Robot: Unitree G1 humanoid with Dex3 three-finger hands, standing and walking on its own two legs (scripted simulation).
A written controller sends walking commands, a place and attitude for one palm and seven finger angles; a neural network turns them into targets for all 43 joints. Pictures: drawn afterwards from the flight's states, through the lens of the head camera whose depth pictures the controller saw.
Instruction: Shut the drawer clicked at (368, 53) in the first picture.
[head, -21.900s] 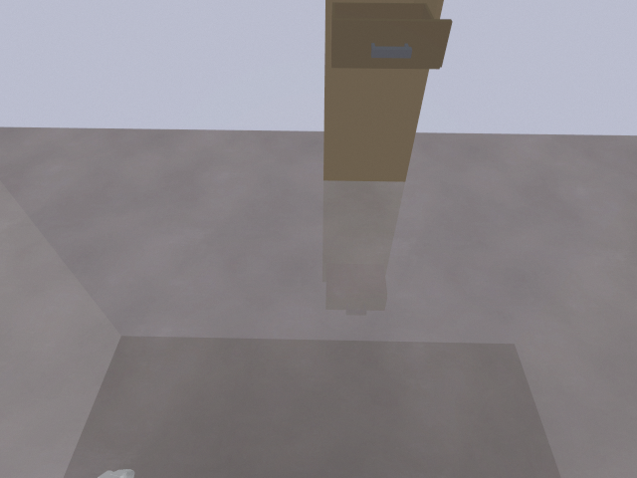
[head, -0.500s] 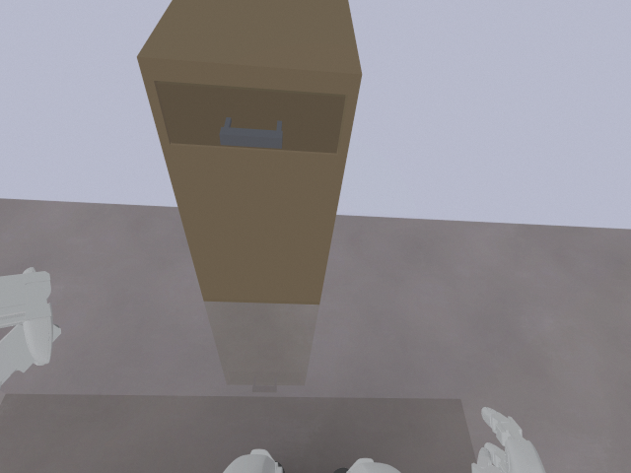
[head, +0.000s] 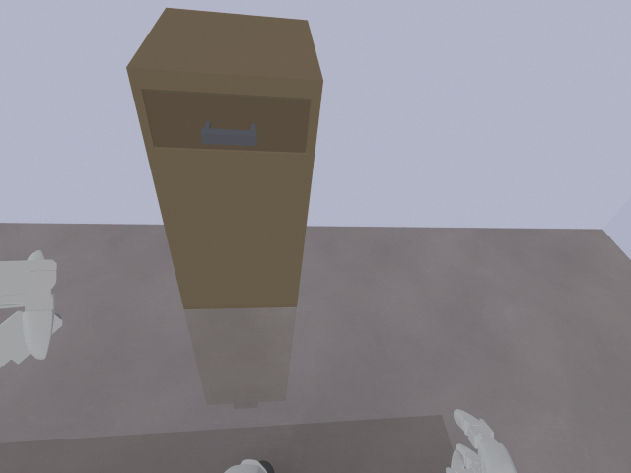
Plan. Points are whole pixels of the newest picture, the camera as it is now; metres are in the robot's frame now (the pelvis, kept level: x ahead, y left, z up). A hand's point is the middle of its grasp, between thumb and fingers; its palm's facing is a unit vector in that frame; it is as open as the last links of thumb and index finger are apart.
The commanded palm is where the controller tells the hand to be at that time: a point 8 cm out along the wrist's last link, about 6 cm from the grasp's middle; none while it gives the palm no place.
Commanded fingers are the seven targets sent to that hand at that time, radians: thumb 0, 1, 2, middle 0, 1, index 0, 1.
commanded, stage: stop stepping back and stand still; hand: left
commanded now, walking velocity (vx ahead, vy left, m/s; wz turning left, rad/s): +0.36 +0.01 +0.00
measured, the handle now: (230, 131) +0.81 +0.24 +0.02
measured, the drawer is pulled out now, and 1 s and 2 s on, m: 0.00 0.00 0.00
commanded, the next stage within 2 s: let the arm hang, fingers relaxed in 1.06 s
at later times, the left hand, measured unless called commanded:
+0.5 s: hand out of the picture +0.11 +0.25 +0.22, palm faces +0.37 -0.80 -0.47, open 3.3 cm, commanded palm +0.04 +0.30 +0.21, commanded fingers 0.00 0.90 0.90 -1.40 -1.60 -1.40 -1.60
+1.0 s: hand out of the picture +0.09 +0.26 +0.21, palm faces +0.44 -0.76 -0.48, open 3.3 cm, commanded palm +0.02 +0.30 +0.21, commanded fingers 0.00 0.90 0.90 -1.40 -1.60 -1.40 -1.60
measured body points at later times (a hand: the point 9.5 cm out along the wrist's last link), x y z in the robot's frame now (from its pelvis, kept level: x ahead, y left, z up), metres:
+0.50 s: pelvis -0.08 +0.02 +0.02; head -0.08 +0.04 +0.47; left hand +0.08 +0.30 +0.25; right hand +0.10 -0.18 -0.04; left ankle +0.00 +0.14 -0.71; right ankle -0.06 -0.09 -0.66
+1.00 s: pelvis -0.09 +0.01 +0.02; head -0.08 +0.01 +0.47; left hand +0.06 +0.30 +0.24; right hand +0.09 -0.23 -0.05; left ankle -0.11 +0.16 -0.71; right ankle -0.08 -0.09 -0.71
